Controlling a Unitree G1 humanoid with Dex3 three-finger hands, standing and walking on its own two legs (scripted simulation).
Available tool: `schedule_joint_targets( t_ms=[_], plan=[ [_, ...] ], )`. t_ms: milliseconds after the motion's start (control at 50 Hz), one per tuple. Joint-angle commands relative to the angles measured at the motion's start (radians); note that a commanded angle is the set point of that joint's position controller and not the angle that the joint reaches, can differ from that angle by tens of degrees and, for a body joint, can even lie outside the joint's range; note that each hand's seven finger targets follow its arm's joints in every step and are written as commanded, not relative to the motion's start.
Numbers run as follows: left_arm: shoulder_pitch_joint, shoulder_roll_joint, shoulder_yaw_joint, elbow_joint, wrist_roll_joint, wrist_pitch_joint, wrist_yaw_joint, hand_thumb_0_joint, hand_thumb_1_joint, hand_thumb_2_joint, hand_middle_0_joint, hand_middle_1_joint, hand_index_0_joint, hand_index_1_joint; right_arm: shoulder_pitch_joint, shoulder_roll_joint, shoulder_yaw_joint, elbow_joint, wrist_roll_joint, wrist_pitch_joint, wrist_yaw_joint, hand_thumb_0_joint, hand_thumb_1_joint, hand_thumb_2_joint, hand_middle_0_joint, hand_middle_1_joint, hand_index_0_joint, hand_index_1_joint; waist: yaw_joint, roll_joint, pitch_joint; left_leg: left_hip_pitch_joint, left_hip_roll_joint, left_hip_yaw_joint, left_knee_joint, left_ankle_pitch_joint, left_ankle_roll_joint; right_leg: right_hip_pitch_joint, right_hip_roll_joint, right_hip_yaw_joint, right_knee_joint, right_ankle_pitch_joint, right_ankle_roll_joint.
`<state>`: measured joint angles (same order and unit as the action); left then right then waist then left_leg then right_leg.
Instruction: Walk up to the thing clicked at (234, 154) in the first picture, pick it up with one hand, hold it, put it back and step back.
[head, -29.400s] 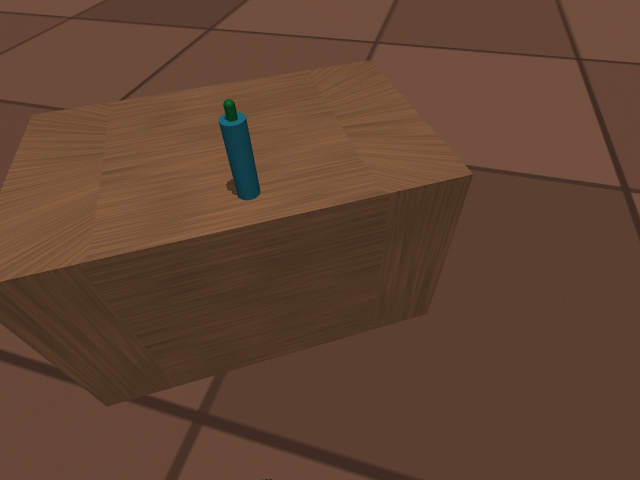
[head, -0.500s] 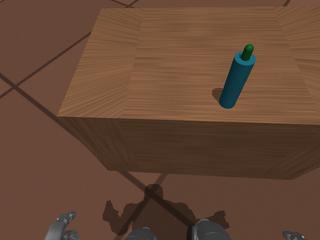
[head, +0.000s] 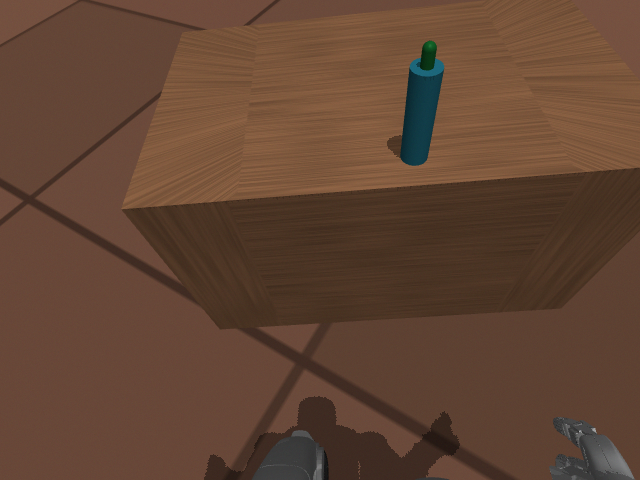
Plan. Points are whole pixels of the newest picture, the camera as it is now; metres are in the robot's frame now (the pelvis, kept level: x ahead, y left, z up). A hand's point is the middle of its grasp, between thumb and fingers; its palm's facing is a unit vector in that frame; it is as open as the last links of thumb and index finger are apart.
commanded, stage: step back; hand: right
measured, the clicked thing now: (421, 107) +0.70 -0.13 +0.01
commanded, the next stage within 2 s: none
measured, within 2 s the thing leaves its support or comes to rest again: neither
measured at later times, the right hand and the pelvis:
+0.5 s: hand out of the picture -0.04 -0.24 -0.12, palm faces -0.07 +0.90 -0.42, open 7.4 cm; pelvis -0.14 +0.02 +0.01, yaw +1 degrees
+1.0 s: hand out of the picture -0.21 -0.24 -0.16, palm faces -0.13 +0.91 -0.39, open 7.4 cm; pelvis -0.30 +0.02 -0.01, yaw +4 degrees
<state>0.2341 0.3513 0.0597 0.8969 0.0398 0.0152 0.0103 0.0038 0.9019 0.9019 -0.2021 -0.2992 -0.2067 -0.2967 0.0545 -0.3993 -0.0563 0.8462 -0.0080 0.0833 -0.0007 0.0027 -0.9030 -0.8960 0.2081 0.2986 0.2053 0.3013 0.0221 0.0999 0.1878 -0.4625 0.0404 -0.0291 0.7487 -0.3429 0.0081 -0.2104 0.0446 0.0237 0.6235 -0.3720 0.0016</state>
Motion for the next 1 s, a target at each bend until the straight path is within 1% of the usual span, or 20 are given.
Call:
schedule_joint_targets(
  t_ms=[0, 60, 160, 200, 240, 260, 280, 300, 320, 380, 540, 600, 640, 660, 680, 760, 860, 940, 960, 980],
  plan=[
    [-0.105, 0.345, 0.101, -0.153, 0.001, -0.032, 0.024, 0.000, 0.900, 0.900, -0.200, -0.300, -0.200, -0.300, 0.030, -0.226, -0.066, -0.056, 0.008, -0.017, -0.010, 0.000, -0.900, -0.900, 0.200, 0.300, 0.200, 0.300, -0.004, -0.283, -0.105, 0.043, -0.084, -0.201, 0.461, -0.191, -0.014, -0.223, -0.410, 0.437, -0.303, 0.308, -0.269],
    [-0.126, 0.273, 0.089, -0.159, -0.001, -0.022, 0.026, 0.000, 0.900, 0.900, -0.200, -0.300, -0.200, -0.300, 0.088, -0.163, -0.043, -0.038, 0.018, -0.034, -0.022, 0.000, -0.900, -0.900, 0.200, 0.300, 0.200, 0.300, -0.037, -0.248, -0.174, -0.023, -0.173, -0.137, 0.465, -0.129, -0.022, -0.052, -0.235, 0.139, -0.153, 0.580, -0.162],
    [-0.027, 0.253, 0.086, -0.163, 0.003, -0.003, 0.042, 0.000, 0.900, 0.900, -0.200, -0.300, -0.200, -0.300, 0.080, -0.154, -0.032, -0.061, 0.001, -0.051, -0.027, 0.000, -0.900, -0.900, 0.200, 0.300, 0.200, 0.300, 0.045, -0.287, -0.211, -0.058, -0.085, -0.071, 0.097, -0.176, -0.038, 0.206, -0.271, 0.172, -0.073, 0.638, -0.184],
    [-0.044, 0.264, 0.085, -0.169, -0.010, 0.006, 0.040, 0.000, 0.900, 0.900, -0.200, -0.300, -0.200, -0.300, 0.130, -0.153, -0.037, -0.053, -0.009, -0.059, -0.027, 0.000, -0.900, -0.900, 0.200, 0.300, 0.200, 0.300, 0.024, -0.335, -0.267, 0.024, -0.053, -0.025, -0.101, -0.128, -0.020, 0.230, -0.283, 0.179, -0.006, 0.687, -0.177],
    [-0.083, 0.279, 0.073, -0.181, -0.027, 0.021, 0.031, 0.000, 0.900, 0.900, -0.200, -0.300, -0.200, -0.300, 0.208, -0.165, -0.051, -0.012, -0.015, -0.065, -0.024, 0.000, -0.900, -0.900, 0.200, 0.300, 0.200, 0.300, -0.018, -0.307, -0.288, 0.203, -0.074, 0.042, -0.339, 0.118, -0.008, 0.121, -0.237, 0.133, 0.079, 0.614, -0.134],
    [-0.073, 0.243, 0.059, -0.195, -0.027, 0.028, 0.029, 0.000, 0.900, 0.900, -0.200, -0.300, -0.200, -0.300, 0.191, -0.192, -0.064, -0.018, -0.027, -0.067, -0.025, 0.000, -0.900, -0.900, 0.200, 0.300, 0.200, 0.300, -0.008, -0.248, -0.277, 0.280, -0.020, -0.050, -0.357, 0.262, 0.009, 0.001, -0.197, 0.128, 0.122, 0.471, -0.092],
    [-0.049, 0.208, 0.050, -0.193, -0.032, 0.032, 0.028, 0.000, 0.900, 0.900, -0.200, -0.300, -0.200, -0.300, 0.168, -0.270, -0.084, -0.033, -0.043, -0.066, -0.022, 0.000, -0.900, -0.900, 0.200, 0.300, 0.200, 0.300, 0.002, -0.015, -0.293, 0.370, 0.180, -0.322, -0.355, 0.461, 0.089, -0.188, -0.073, 0.050, 0.277, 0.174, -0.041],
    [-0.141, 0.223, 0.061, -0.201, -0.037, 0.031, 0.040, 0.000, 0.900, 0.900, -0.200, -0.300, -0.200, -0.300, 0.139, -0.351, -0.090, -0.048, -0.033, -0.060, -0.006, 0.000, -0.900, -0.900, 0.200, 0.300, 0.200, 0.300, -0.050, 0.144, -0.266, 0.248, 0.320, -0.473, -0.398, 0.516, 0.244, -0.227, 0.042, 0.045, 0.435, -0.283, -0.017],
    [-0.175, 0.247, 0.072, -0.193, -0.025, 0.030, 0.051, 0.000, 0.900, 0.900, -0.200, -0.300, -0.200, -0.300, 0.125, -0.367, -0.096, -0.049, -0.033, -0.063, -0.009, 0.000, -0.900, -0.900, 0.200, 0.300, 0.200, 0.300, -0.072, 0.159, -0.219, 0.138, 0.388, -0.578, -0.439, 0.441, 0.318, -0.197, 0.034, 0.146, 0.577, -0.315, -0.013],
    [-0.063, 0.238, 0.069, -0.135, -0.044, 0.029, 0.032, 0.000, 0.900, 0.900, -0.200, -0.300, -0.200, -0.300, -0.002, -0.229, -0.056, -0.078, -0.037, -0.065, -0.020, 0.000, -0.900, -0.900, 0.200, 0.300, 0.200, 0.300, 0.024, 0.047, -0.167, 0.177, 0.192, -0.206, -0.336, 0.513, 0.209, -0.261, 0.054, 0.172, 0.674, -0.160, -0.024],
    [-0.041, 0.202, 0.054, -0.124, -0.020, -0.003, 0.021, 0.000, 0.900, 0.900, -0.200, -0.300, -0.200, -0.300, 0.102, -0.216, -0.060, -0.072, -0.023, -0.046, -0.015, 0.000, -0.900, -0.900, 0.200, 0.300, 0.200, 0.300, -0.040, 0.100, -0.272, 0.441, 0.190, -0.178, -0.227, 0.548, 0.219, -0.176, -0.022, 0.032, 0.100, -0.125, 0.032],
    [0.045, 0.190, 0.051, -0.072, -0.006, -0.017, 0.021, 0.000, 0.900, 0.900, -0.200, -0.300, -0.200, -0.300, 0.051, -0.237, -0.061, -0.081, -0.005, -0.025, -0.010, 0.000, -0.900, -0.900, 0.200, 0.300, 0.200, 0.300, 0.001, 0.074, -0.337, 0.385, 0.155, -0.136, -0.115, 0.483, 0.157, 0.008, -0.012, -0.040, -0.296, 0.169, 0.005],
    [0.039, 0.295, 0.082, -0.071, 0.014, -0.024, 0.021, 0.000, 0.900, 0.900, -0.200, -0.300, -0.200, -0.300, 0.044, -0.166, -0.034, -0.093, 0.005, -0.027, -0.008, 0.000, -0.900, -0.900, 0.200, 0.300, 0.200, 0.300, 0.003, -0.160, -0.286, 0.044, 0.007, -0.121, -0.007, 0.096, 0.059, 0.132, -0.183, 0.271, -0.258, 0.228, -0.064],
    [-0.029, 0.385, 0.104, -0.097, 0.005, -0.013, 0.015, 0.000, 0.900, 0.900, -0.200, -0.300, -0.200, -0.300, 0.008, -0.149, -0.035, -0.104, 0.004, -0.028, -0.021, 0.000, -0.900, -0.900, 0.200, 0.300, 0.200, 0.300, 0.040, -0.346, -0.222, -0.018, -0.139, -0.064, 0.193, -0.230, 0.004, -0.036, -0.393, 0.446, -0.312, 0.251, -0.236],
    [-0.100, 0.419, 0.109, -0.131, 0.005, -0.017, 0.019, 0.000, 0.900, 0.900, -0.200, -0.300, -0.200, -0.300, 0.018, -0.188, -0.058, -0.097, 0.001, -0.022, -0.033, 0.000, -0.900, -0.900, 0.200, 0.300, 0.200, 0.300, 0.035, -0.377, -0.151, 0.032, -0.077, -0.141, 0.385, -0.292, -0.013, -0.237, -0.497, 0.562, -0.349, 0.254, -0.316],
    [-0.171, 0.260, 0.078, -0.154, 0.003, -0.014, 0.026, 0.000, 0.900, 0.900, -0.200, -0.300, -0.200, -0.300, 0.100, -0.178, -0.039, -0.041, 0.016, -0.033, -0.027, 0.000, -0.900, -0.900, 0.200, 0.300, 0.200, 0.300, -0.033, -0.212, -0.155, -0.007, -0.165, -0.135, 0.459, -0.141, -0.014, -0.082, -0.254, 0.143, -0.165, 0.570, -0.181],
    [-0.049, 0.256, 0.075, -0.147, 0.009, 0.009, 0.037, 0.000, 0.900, 0.900, -0.200, -0.300, -0.200, -0.300, 0.085, -0.139, -0.021, -0.067, -0.004, -0.053, -0.036, 0.000, -0.900, -0.900, 0.200, 0.300, 0.200, 0.300, 0.044, -0.292, -0.206, -0.044, -0.103, -0.053, 0.134, -0.187, -0.043, 0.167, -0.263, 0.146, -0.085, 0.649, -0.189],
    [-0.080, 0.272, 0.071, -0.163, -0.010, 0.027, 0.029, 0.000, 0.900, 0.900, -0.200, -0.300, -0.200, -0.300, 0.193, -0.155, -0.044, -0.017, -0.023, -0.068, -0.031, 0.000, -0.900, -0.900, 0.200, 0.300, 0.200, 0.300, 0.001, -0.312, -0.294, 0.183, -0.081, 0.047, -0.316, 0.044, -0.016, 0.144, -0.251, 0.140, 0.041, 0.544, -0.145],
    [-0.092, 0.259, 0.059, -0.167, -0.013, 0.033, 0.024, 0.000, 0.900, 0.900, -0.200, -0.300, -0.200, -0.300, 0.221, -0.167, -0.054, -0.001, -0.028, -0.069, -0.032, 0.000, -0.900, -0.900, 0.200, 0.300, 0.200, 0.300, -0.012, -0.283, -0.291, 0.267, -0.068, 0.023, -0.388, 0.154, -0.004, 0.053, -0.234, 0.136, 0.074, 0.439, -0.111],
    [-0.048, 0.217, 0.044, -0.165, -0.012, 0.036, 0.020, 0.000, 0.900, 0.900, -0.200, -0.300, -0.200, -0.300, 0.193, -0.221, -0.070, -0.006, -0.043, -0.069, -0.031, 0.000, -0.900, -0.900, 0.200, 0.300, 0.200, 0.300, 0.009, -0.134, -0.287, 0.374, 0.068, -0.185, -0.399, 0.208, 0.046, -0.137, -0.166, 0.102, 0.161, 0.220, -0.068]
  ],
)
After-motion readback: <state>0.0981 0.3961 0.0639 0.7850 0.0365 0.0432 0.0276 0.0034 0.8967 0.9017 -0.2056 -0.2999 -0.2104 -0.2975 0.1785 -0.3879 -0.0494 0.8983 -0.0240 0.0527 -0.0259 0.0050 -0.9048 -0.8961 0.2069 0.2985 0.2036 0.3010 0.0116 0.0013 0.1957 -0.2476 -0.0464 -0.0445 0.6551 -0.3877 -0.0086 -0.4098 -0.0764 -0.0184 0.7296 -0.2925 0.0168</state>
